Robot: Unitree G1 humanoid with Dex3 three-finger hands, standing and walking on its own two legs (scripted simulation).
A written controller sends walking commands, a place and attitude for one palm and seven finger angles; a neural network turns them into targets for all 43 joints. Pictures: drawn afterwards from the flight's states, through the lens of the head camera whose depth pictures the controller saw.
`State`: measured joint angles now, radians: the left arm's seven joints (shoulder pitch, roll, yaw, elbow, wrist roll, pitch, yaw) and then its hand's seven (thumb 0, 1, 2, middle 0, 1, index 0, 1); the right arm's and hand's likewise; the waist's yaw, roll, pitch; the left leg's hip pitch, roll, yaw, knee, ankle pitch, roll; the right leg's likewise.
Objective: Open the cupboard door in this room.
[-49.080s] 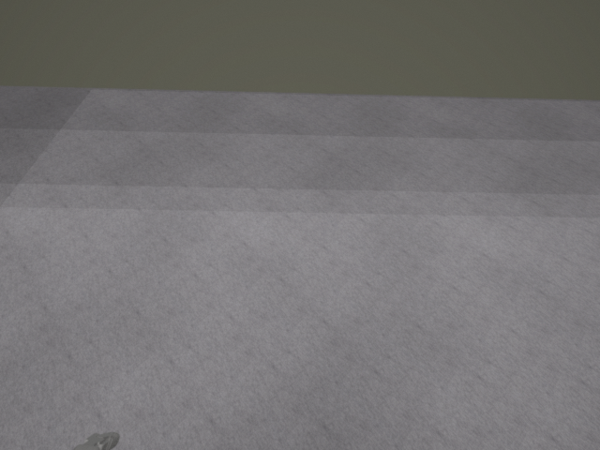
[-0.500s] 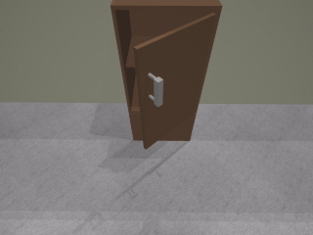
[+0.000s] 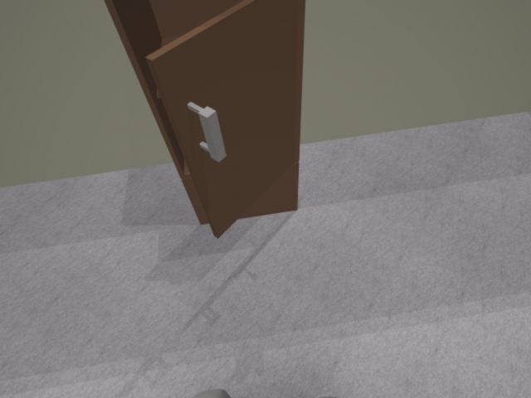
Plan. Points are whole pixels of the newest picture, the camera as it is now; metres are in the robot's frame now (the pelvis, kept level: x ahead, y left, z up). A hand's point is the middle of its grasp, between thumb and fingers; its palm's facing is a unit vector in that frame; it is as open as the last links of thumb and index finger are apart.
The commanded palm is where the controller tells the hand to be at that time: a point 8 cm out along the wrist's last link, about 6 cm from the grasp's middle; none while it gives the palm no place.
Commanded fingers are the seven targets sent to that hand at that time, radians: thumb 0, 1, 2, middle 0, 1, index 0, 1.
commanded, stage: walk to a spot facing it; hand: left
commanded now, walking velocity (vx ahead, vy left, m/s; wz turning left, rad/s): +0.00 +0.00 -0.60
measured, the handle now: (206, 131) +0.59 +0.17 +0.02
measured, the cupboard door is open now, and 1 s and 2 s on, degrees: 42 42 42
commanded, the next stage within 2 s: none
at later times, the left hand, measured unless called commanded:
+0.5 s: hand out of the picture +0.12 +0.22 -0.16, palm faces -0.22 -0.95 -0.24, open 7.4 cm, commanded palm none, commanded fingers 0.00 0.90 0.90 -0.20 -0.30 -0.20 -0.30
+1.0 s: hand (219, 344) +0.22 +0.12 -0.16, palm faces -0.60 -0.77 -0.23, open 7.4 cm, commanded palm none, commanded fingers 0.00 0.90 0.90 -0.20 -0.30 -0.20 -0.30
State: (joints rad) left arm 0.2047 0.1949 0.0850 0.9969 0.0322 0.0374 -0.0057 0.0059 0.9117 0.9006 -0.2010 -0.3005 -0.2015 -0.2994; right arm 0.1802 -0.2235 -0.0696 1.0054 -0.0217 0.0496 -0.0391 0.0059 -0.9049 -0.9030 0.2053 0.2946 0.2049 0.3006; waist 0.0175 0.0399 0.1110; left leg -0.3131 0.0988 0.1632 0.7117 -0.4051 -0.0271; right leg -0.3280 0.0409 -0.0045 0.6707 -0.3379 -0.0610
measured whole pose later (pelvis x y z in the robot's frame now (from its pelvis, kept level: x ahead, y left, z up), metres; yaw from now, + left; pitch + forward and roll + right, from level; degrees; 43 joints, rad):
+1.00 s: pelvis +0.01 +0.02 +0.00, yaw -37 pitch +1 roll -1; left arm 0.15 0.24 0.06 0.89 0.02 0.07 -0.01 0.01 0.91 0.90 -0.20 -0.30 -0.20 -0.30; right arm 0.23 -0.26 -0.04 0.88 -0.02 0.01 -0.03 0.01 -0.91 -0.90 0.20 0.29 0.20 0.30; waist -0.03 -0.01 0.09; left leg -0.34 0.06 0.05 0.61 -0.29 -0.03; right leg -0.40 0.06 0.11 0.70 -0.36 0.01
